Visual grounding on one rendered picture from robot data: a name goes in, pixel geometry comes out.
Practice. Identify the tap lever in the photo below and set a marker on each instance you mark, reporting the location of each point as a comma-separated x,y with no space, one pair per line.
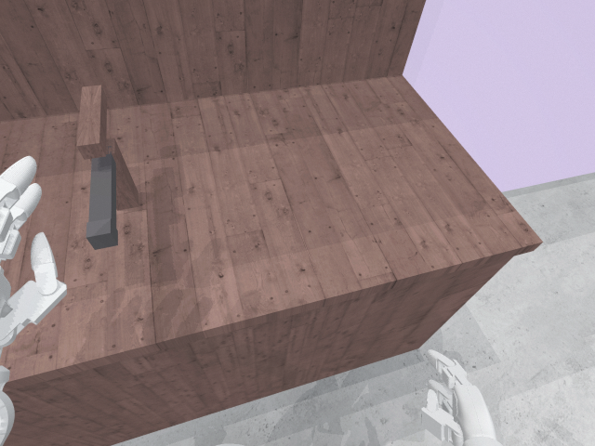
101,229

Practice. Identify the robot left hand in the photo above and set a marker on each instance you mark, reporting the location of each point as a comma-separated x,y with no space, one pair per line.
34,300

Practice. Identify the counter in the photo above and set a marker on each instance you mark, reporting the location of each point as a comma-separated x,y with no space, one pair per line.
288,207

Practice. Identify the robot right hand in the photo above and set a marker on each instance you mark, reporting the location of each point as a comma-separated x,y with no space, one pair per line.
464,414

